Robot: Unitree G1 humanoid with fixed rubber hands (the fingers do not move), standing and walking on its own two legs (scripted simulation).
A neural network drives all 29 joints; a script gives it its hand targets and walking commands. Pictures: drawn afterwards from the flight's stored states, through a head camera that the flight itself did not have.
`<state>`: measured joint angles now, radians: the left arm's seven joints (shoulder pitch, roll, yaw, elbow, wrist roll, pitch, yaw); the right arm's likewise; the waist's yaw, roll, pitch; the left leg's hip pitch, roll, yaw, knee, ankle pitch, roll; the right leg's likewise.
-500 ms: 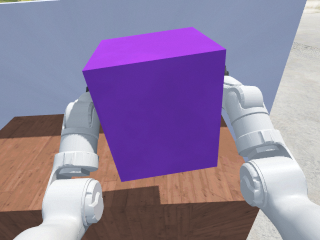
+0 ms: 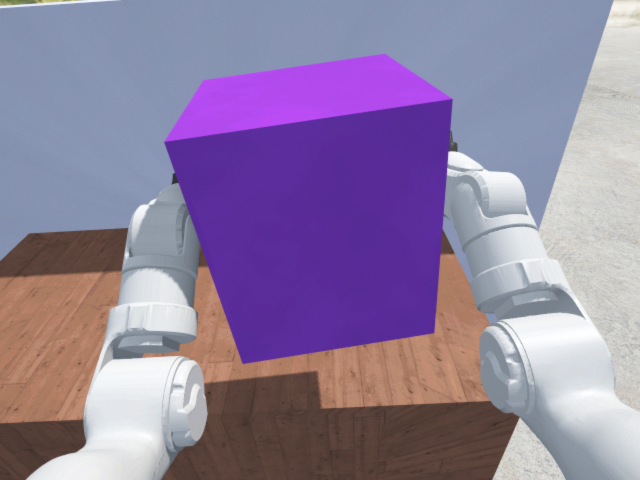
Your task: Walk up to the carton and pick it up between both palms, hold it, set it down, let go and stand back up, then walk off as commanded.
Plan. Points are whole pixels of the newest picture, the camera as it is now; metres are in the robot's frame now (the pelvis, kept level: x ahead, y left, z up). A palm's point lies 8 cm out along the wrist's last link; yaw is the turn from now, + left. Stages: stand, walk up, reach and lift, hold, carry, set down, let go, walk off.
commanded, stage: hold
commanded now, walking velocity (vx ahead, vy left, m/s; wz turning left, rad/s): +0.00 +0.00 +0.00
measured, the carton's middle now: (316, 203) +0.34 +0.01 +0.26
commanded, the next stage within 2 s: set down in 1.10 s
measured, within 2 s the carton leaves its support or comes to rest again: neither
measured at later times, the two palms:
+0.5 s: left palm (188, 199) +0.37 +0.17 +0.26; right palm (438, 169) +0.38 -0.13 +0.27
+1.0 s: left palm (188, 199) +0.37 +0.17 +0.26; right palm (438, 169) +0.38 -0.13 +0.27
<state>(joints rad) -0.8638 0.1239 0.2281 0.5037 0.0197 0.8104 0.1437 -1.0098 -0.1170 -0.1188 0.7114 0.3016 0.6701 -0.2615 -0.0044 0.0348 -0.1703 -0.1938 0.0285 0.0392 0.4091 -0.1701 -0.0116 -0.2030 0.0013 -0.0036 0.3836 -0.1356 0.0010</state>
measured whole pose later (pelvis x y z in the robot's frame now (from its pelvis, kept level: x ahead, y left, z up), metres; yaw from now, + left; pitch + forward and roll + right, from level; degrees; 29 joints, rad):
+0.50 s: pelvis +0.00 +0.00 +0.00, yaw +0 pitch -3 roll +0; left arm -0.86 0.12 0.23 0.50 0.02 0.81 0.14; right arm -1.01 -0.12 -0.12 0.71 0.30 0.67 -0.26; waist 0.00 0.03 -0.17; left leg -0.19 0.03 0.04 0.41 -0.17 -0.01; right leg -0.20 0.00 0.00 0.38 -0.14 0.00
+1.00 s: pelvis +0.00 +0.00 +0.00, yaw +0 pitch -3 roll +0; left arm -0.86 0.12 0.23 0.50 0.02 0.81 0.14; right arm -1.01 -0.12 -0.12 0.71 0.30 0.67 -0.26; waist 0.00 0.03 -0.17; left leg -0.19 0.03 0.04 0.41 -0.17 -0.01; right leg -0.20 0.00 0.00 0.38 -0.14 0.00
